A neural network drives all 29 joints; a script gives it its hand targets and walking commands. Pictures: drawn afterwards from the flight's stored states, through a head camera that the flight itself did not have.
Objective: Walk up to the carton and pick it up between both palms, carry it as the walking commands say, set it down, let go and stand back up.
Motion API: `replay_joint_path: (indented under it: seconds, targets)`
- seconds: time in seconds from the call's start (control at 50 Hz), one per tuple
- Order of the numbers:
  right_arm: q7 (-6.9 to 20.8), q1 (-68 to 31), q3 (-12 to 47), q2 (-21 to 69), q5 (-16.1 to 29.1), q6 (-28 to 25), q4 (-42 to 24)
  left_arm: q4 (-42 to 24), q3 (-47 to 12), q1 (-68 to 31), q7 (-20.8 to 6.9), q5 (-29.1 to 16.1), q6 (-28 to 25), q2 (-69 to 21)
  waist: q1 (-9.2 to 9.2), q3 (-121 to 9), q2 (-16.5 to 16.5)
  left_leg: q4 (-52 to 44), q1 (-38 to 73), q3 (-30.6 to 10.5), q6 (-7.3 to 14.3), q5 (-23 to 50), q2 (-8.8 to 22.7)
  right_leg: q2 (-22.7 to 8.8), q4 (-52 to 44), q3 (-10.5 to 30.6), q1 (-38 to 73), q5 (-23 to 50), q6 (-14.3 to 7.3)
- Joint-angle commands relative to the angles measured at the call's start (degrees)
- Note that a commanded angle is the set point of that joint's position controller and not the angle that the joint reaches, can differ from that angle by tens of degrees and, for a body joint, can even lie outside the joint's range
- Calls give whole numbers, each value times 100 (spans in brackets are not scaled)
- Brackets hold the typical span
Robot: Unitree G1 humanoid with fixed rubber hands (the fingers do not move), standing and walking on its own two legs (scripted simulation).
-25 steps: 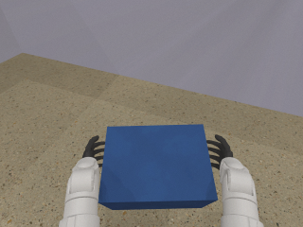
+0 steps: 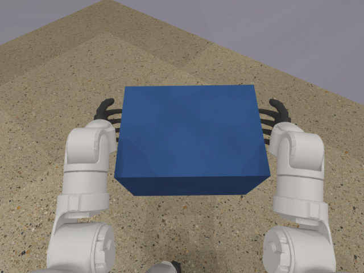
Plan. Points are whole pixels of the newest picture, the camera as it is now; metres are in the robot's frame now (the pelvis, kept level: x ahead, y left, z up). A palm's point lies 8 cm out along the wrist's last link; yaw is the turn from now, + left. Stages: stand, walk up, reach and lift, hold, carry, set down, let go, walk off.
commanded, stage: carry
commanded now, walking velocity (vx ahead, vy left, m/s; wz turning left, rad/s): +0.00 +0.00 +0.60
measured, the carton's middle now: (189, 144) +0.39 +0.02 +0.02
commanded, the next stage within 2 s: none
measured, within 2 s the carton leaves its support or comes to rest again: neither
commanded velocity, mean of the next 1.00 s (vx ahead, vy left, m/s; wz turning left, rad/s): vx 0.00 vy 0.00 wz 0.60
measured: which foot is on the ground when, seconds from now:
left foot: down 0.00-0.02, up 0.04-0.30, down 0.32-0.62, up 0.64-0.84, down 0.86-1.00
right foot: down 0.00-0.34, up 0.36-0.60, down 0.62-0.86, up 0.88-1.00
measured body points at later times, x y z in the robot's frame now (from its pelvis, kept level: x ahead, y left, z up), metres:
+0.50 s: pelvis -0.02 +0.03 +0.00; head +0.06 +0.06 +0.44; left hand +0.29 +0.35 +0.07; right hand +0.41 +0.00 +0.07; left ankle -0.02 +0.14 -0.73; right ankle +0.01 -0.10 -0.69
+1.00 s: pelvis -0.05 +0.04 +0.00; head -0.01 +0.09 +0.45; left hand +0.14 +0.43 +0.09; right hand +0.36 +0.14 +0.09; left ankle -0.08 +0.12 -0.73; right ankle +0.02 -0.08 -0.68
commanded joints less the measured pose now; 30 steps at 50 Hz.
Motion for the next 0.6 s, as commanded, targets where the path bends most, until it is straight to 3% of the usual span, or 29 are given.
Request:
replay_joint_path:
  seconds: [0.0, 0.02, 0.04, 0.06, 0.08, 0.1, 0.12, 0.14, 0.16, 0.18, 0.2, 0.22, 0.24, 0.26, 0.28, 0.3, 0.32, 0.34, 0.36, 0.4, 0.42, 0.44, 0.46, 0.48, 0.52, 0.56, 0.58]
  targets:
    - [1882, -3587, 3598, 5398, 2469, 320, -171, -669, -3314, -3725, -2390, -2313, 217, -6460, -213, -3042, -360, 276, 404, -192, -112, 143, 633, -1070, -1029, 764, 2290, 1149, -366]
    - [1902, -4134, 3622, 5560, 2599, 378, -34, -621, -3205, -4219, -2389, -2336, 217, -6360, -196, -2828, -1461, 1449, -523, 703, -215, -1734, 100, -2502, -864, 1857, 2192, 2588, -1063]
    - [1926, -4240, 3684, 5735, 2607, 404, 1, -238, -2857, -3732, -2423, -2185, 297, -6331, -215, -2531, -1252, 2374, -972, 775, -171, -2318, 491, -2970, -841, 1864, 2051, 3617, -1419]
    - [1953, -4430, 3789, 5917, 2680, 357, -61, -777, -2942, -4479, -2413, -2294, 256, -6388, -221, -2476, -874, 2728, -1012, 817, -177, -2201, 524, -2618, -544, 1431, 2166, 4520, -1366]
    - [1982, -4896, 3818, 6043, 2882, 350, -22, -688, -2825, -4908, -2373, -2283, 266, -6397, -246, -2299, -745, 2866, -1193, 867, -155, -1956, 630, -2510, -428, 1114, 2168, 4530, -1276]
    - [2013, -4764, 3801, 6113, 2908, 355, 160, -676, -2729, -4803, -2331, -2154, 283, -6294, -245, -2363, -858, 2895, -1050, 910, -191, -1843, 621, -2354, -341, 775, 2018, 4276, -1163]
    - [2031, -5408, 3864, 6135, 3130, 321, 207, -706, -2595, -5274, -2288, -2122, 234, -6141, -245, -2328, -1182, 2734, -957, 1125, -198, -1788, 479, -1998, -147, 272, 2060, 4389, -976]
    - [2033, -5207, 3801, 6085, 3083, 333, 246, -394, -2470, -4815, -2273, -1954, 279, -6265, -224, -2428, -1208, 2620, -547, 1170, -240, -1818, 444, -2014, -241, 152, 1810, 3993, -903]
    - [2038, -4937, 3725, 6139, 3065, 392, 362, -314, -2302, -4541, -2274, -1889, 303, -6304, -204, -2421, -1439, 2462, -600, 1269, -241, -1842, 363, -1989, -50, 18, 1982, 4280, -834]
    - [2067, -4960, 3620, 6120, 3004, 389, 519, -427, -2266, -4825, -2292, -1807, 294, -6146, -179, -2449, -1286, 2270, -457, 1416, -253, -1814, 327, -2073, 37, -88, 1972, 4281, -804]
    - [2093, -4915, 3493, 6162, 2980, 429, 620, -141, -2240, -4583, -2312, -1755, 340, -6301, -171, -2483, -1275, 1955, -225, 1386, -221, -1670, 373, -2136, 43, -133, 1790, 4113, -771]
    - [2113, -4510, 3434, 6078, 2887, 462, 765, -57, -2168, -4310, -2339, -1694, 351, -6305, -179, -2452, -1509, 1682, -184, 1401, -225, -1708, 353, -2090, 264, -266, 1940, 4309, -690]
    - [2165, -4948, 3507, 6164, 3011, 409, 691, -204, -2228, -4673, -2351, -1695, 292, -6172, -181, -2499, -1383, 1278, -18, 1601, -190, -1509, 279, -2203, 423, -294, 1904, 4261, -650]
    - [2177, -4681, 3408, 6237, 2904, 410, 960, -62, -2201, -4719, -2357, -1680, 280, -6271, -217, -2491, -1411, 588, 141, 1685, -181, -1098, 198, -2160, 591, -409, 1912, 4148, -505]
    - [2186, -5159, 3548, 6219, 2931, 335, 636, -116, -2213, -4931, -2373, -1638, 210, -6212, -316, -2489, -1219, -206, 815, 1674, -148, -419, 252, -2112, 946, -586, 1586, 3979, -324]
    - [2180, -4712, 3434, 6247, 2806, 369, 875, 215, -2107, -4484, -2403, -1523, 234, -6241, -398, -2637, -995, -485, 1698, 1230, -95, 107, 510, -1925, 1383, -589, 760, 3010, -112]
    - [2180, -4989, 3446, 6149, 2884, 341, 864, 213, -2154, -4710, -2435, -1609, 175, -6118, -408, -2823, -412, -158, 2671, -62, 263, 2746, 1503, -1634, 2130, -578, -307, 865, 181]
    - [2125, -5041, 3317, 6136, 2852, 221, 942, -166, -2337, -5454, -2444, -1789, 159, -6176, -441, -3130, 1627, 149, 3340, -1713, 1072, 5446, 2437, -704, 2748, -342, -1469, -1613, 441]
    - [2111, -4819, 3221, 6043, 2867, 265, 816, 152, -2368, -5042, -2396, -1823, 156, -6464, -426, -3154, 676, 376, 3745, -1290, 1018, 5550, 2115, -790, 3080, 191, -1819, -1667, 322]
    - [2035, -4496, 3140, 6120, 2732, 292, 581, -106, -2608, -4929, -2411, -2091, 101, -6836, -411, -3344, 536, 327, 3749, -891, 875, 4925, 1942, -723, 2694, 263, -1738, -1115, 221]
    - [1965, -5788, 3388, 6035, 2934, 148, -3, -614, -2847, -6239, -2383, -2398, -20, -6826, -405, -3384, 930, 403, 3842, -532, 782, 4746, 1693, -704, 2306, 326, -1729, -893, 222]
    - [1919, -5156, 3349, 6007, 2843, 163, -147, -475, -2791, -5500, -2380, -2365, 41, -6976, -394, -3442, 710, 265, 3567, -447, 746, 4165, 1642, -614, 2115, 173, -1409, -710, 205]
    - [1857, -5609, 3536, 5984, 2900, 121, -437, -775, -2873, -5927, -2354, -2487, -28, -6895, -412, -3479, 623, 173, 3567, -537, 786, 3925, 1649, -532, 1792, 204, -1311, -644, 171]
    - [1798, -5416, 3512, 5944, 2854, 147, -621, -895, -2998, -5831, -2350, -2588, 12, -6997, -425, -3665, 821, 220, 3562, -484, 872, 4042, 1655, -480, 1696, 201, -1064, -477, 146]
    - [1739, -5154, 3675, 5840, 2742, 218, -609, -778, -2922, -5292, -2371, -2467, 39, -6871, -445, -3574, 381, 156, 3516, -652, 870, 4008, 1679, -373, 991, 221, -820, -296, 56]
    - [1749, -4719, 3697, 5752, 2639, 262, -691, -831, -3021, -4826, -2414, -2402, 110, -6896, -358, -3613, 580, 291, 3048, -385, 709, 3899, 1396, -378, 231, 167, 112, 149, -35]
    - [1744, -4957, 3814, 5887, 2665, 225, -695, -999, -3041, -5129, -2446, -2379, 78, -6919, -259, -3660, 144, 447, 2576, -146, 545, 3276, 1262, -494, -582, 106, 881, 996, -110]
